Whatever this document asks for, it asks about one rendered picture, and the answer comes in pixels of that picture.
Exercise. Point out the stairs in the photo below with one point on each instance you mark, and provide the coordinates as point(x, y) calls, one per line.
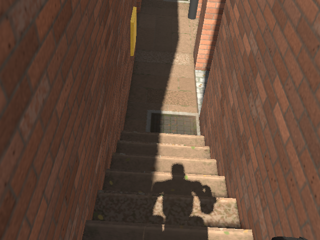
point(163, 210)

